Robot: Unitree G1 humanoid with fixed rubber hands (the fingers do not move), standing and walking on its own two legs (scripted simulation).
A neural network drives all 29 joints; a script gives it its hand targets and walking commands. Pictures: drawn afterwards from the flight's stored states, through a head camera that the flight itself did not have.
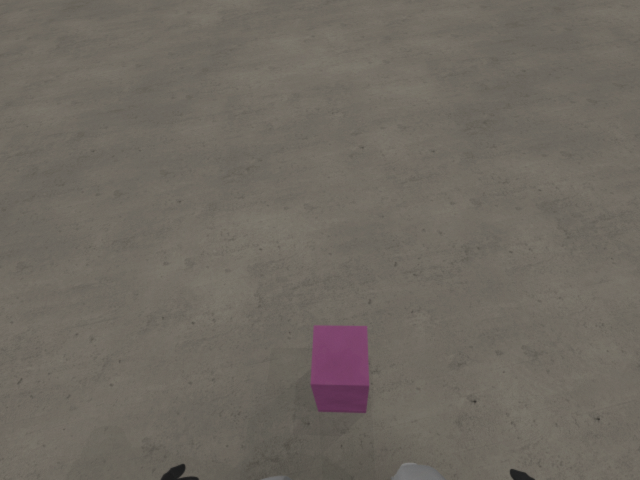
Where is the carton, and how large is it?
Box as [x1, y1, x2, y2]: [311, 325, 368, 412]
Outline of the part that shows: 314,325 311,366 311,387 318,411 365,412 368,391 366,326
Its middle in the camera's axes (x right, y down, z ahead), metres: +0.06 +0.39 +1.08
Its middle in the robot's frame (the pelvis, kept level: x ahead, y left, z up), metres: +0.44 +0.01 -0.62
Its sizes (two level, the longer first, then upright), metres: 0.153 0.142 0.275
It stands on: the floor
